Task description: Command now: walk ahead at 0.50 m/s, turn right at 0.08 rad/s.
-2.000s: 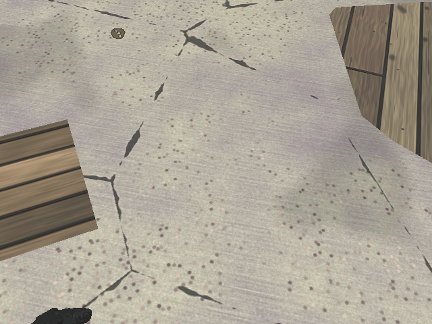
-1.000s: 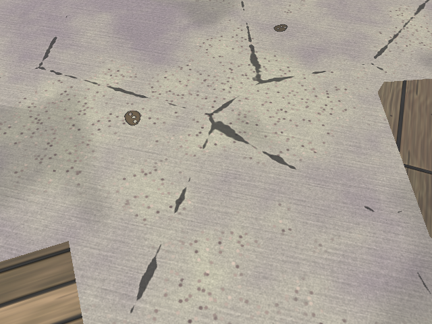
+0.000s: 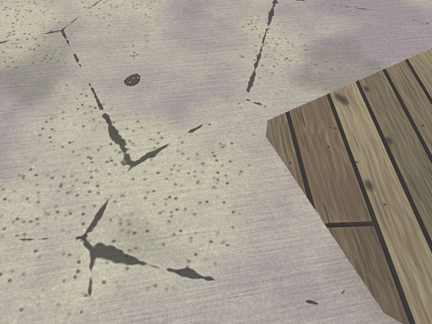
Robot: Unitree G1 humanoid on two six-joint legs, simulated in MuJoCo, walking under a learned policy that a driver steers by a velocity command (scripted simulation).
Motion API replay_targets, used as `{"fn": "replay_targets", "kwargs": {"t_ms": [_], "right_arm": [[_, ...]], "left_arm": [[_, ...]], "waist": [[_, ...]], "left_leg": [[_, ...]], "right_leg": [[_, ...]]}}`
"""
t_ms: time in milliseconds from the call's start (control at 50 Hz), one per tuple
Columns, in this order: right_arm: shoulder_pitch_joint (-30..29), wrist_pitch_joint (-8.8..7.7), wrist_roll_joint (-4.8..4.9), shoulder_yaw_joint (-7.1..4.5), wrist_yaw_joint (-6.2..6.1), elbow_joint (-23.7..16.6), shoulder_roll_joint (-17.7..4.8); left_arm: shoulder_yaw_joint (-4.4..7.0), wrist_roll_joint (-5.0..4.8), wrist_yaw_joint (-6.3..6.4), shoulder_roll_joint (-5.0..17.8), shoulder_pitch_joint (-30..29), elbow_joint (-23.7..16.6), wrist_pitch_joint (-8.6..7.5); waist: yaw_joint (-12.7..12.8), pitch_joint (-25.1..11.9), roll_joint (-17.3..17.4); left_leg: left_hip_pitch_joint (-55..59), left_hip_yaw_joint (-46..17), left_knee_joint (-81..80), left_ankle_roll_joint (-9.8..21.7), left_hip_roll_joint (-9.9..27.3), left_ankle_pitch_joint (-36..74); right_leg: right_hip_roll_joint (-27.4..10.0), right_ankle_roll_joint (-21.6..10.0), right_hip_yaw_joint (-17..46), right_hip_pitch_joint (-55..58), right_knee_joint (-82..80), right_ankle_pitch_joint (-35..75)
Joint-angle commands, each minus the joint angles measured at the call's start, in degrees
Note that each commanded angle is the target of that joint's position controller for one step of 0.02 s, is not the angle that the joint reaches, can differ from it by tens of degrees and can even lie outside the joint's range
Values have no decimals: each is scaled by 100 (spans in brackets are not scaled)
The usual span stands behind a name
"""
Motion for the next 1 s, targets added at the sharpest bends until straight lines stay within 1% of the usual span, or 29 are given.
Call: {"fn": "replay_targets", "kwargs": {"t_ms": [20,60,120,160,180,200,220,240,260,280,300,320,340,380,440,500,580,640,660,680,700,720,740,760,780,800,840,900,1000], "right_arm": [[-165,-53,59,-228,-46,-297,-1027],[42,-14,80,-227,-46,-180,-1060],[147,112,64,-217,-80,-38,-1074],[0,171,73,-239,-121,-35,-1167],[-130,180,90,-231,-142,-72,-1162],[-125,149,25,-168,-155,-146,-1002],[248,70,-161,-3,-135,-276,-562],[962,57,-45,86,-82,-19,-400],[723,106,107,-85,-67,56,-986],[144,177,176,-105,-91,-100,-994],[-96,283,119,-102,-145,-128,-876],[-177,429,37,-126,-212,-132,-820],[56,556,33,-124,-258,-76,-694],[179,666,9,-159,-327,-98,-648],[-288,716,1,-196,-323,-337,-657],[-702,762,12,-213,-265,-562,-648],[-984,794,19,-258,-153,-789,-702],[-724,775,15,-306,-52,-777,-690],[-578,761,-19,-369,-66,-747,-850],[-455,748,-32,-517,-152,-800,-1404],[-498,717,-129,-606,-182,-945,-1941],[-388,591,-229,-525,-144,-982,-1602],[-579,486,-209,-484,-145,-990,-1493],[-909,442,-98,-477,-168,-1056,-1384],[-1119,451,17,-426,-197,-1107,-1236],[-1172,470,26,-383,-231,-1137,-1163],[-1124,504,-7,-381,-268,-1176,-1168],[-1015,547,23,-418,-323,-1203,-1247],[-1163,631,-34,-414,-315,-1288,-1265]], "left_arm": [[10,-26,-52,159,-547,-459,-115],[9,-61,-101,168,-870,-544,-139],[38,-29,-194,216,-1116,-664,-203],[117,31,-219,375,-722,-564,-242],[194,89,-192,515,-137,-365,-251],[285,159,-136,836,464,-224,-256],[325,325,-66,1232,1052,-205,-202],[252,216,-78,974,1202,-113,-109],[205,119,-100,760,1036,-133,-19],[150,72,-93,626,590,-155,2],[86,79,-102,466,199,-119,-11],[38,149,-106,320,-120,-101,-43],[72,221,-117,418,-387,-68,-62],[150,234,-72,584,-614,-12,-66],[204,161,74,693,-534,128,0],[238,136,181,782,-501,242,117],[290,54,187,921,-427,364,262],[322,-90,196,987,-502,443,356],[300,-107,196,844,-247,562,378],[231,32,168,555,-108,551,380],[182,183,193,444,-539,192,356],[251,171,208,677,-882,171,342],[286,49,202,721,-798,212,354],[307,28,242,702,-612,356,373],[340,72,284,789,-584,396,390],[350,87,290,770,-597,406,388],[333,39,274,671,-511,416,367],[286,9,264,560,-698,366,350],[266,-19,178,600,-637,425,334]], "waist": [[20,84,690],[-101,168,687],[-78,218,746],[222,-93,839],[542,-435,788],[782,-952,543],[789,-1857,-549],[710,-2777,-1347],[832,-2400,-655],[738,-1604,-404],[560,-1082,-77],[370,-803,-31],[157,-666,-365],[58,-555,-602],[206,-571,-391],[340,-489,-354],[437,-419,-343],[215,-484,-327],[202,-484,-105],[331,-458,1114],[275,-287,2298],[3,-615,1471],[176,-626,1209],[340,-624,900],[395,-590,876],[446,-635,930],[480,-759,918],[364,-704,960],[289,-651,1150]], "left_leg": [[45,-810,-691,880,1349,1306],[161,-775,-633,854,1418,1273],[551,-740,-123,687,1500,2353],[694,-686,495,482,1437,3236],[568,-550,1089,335,1230,3745],[39,-347,2011,81,915,3167],[-1688,-135,3951,-308,362,485],[-2424,-638,5229,-490,30,-2903],[-2623,-970,5641,-507,276,-2847],[-2937,-760,5583,-523,460,-2602],[-2842,-673,5196,-574,649,-2278],[-2369,-691,4797,-589,827,-1927],[-1829,-579,4673,-681,799,-1626],[-1579,-359,4421,-763,702,-1336],[-1768,-329,3975,-676,826,-807],[-1797,-246,3547,-579,874,-619],[-1693,-24,2899,-432,775,-860],[-1003,285,1597,-158,510,-247],[-569,110,1036,23,453,347],[62,-1231,472,415,1348,1965],[413,-2987,312,1553,2495,3042],[369,-2891,306,1803,2424,2996],[342,-2389,370,1535,2140,2897],[332,-2059,450,1210,1848,2614],[290,-1956,460,1043,1770,2541],[128,-1851,475,1007,1656,2761],[180,-1794,487,1030,1533,2838],[346,-1958,511,1018,1465,2430],[-133,-2187,533,1030,1403,1737]], "right_leg": [[61,36,-128,84,-894,848],[149,21,-199,209,-1242,1023],[345,-135,-252,399,-1704,853],[526,-320,-312,1100,-2021,850],[655,-458,-429,1966,-2283,1272],[211,-682,-117,3165,-2178,2793],[-1282,-1427,1424,5264,-1587,5075],[-2139,-2150,2620,5924,-1744,5342],[-1833,-1939,2243,5263,-1970,4372],[-1542,-1674,1645,4564,-2180,3703],[-1297,-1501,1239,3726,-2474,3169],[-1114,-1354,941,2899,-2822,2551],[-1041,-1411,656,2239,-3062,2406],[-962,-1457,236,1807,-3256,2227],[-1093,-1445,14,1982,-3380,1507],[-1202,-1432,-54,2137,-3519,575],[-1364,-1338,-135,2576,-3290,526],[-1233,-954,-419,2711,-2620,691],[-991,-601,-647,2511,-2131,338],[-390,-48,-1241,1650,-744,-639],[573,385,-1148,30,519,-2824],[536,345,-247,-114,1520,-3081],[450,253,-27,-165,1796,-2645],[379,234,52,-199,1747,-2207],[335,255,103,-215,1632,-1919],[386,290,79,23,1709,-1711],[505,346,76,175,1541,-1421],[572,436,143,222,661,-1243],[591,471,114,1052,-290,-1212]]}}
Keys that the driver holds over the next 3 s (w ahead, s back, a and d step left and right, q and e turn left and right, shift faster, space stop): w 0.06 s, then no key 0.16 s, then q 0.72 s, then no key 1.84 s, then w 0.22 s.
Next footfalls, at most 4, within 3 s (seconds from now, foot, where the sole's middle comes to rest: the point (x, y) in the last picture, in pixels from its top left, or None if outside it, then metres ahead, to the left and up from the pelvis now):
0.20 right None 0.28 -0.15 -0.79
0.66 left None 0.23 0.10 -0.79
1.14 right None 0.31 -0.12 -0.79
1.42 left None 0.17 0.11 -0.79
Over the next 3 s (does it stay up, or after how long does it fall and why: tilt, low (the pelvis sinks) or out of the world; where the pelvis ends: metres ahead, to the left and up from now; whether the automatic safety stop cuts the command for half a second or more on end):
stays up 0.24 -0.01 -0.02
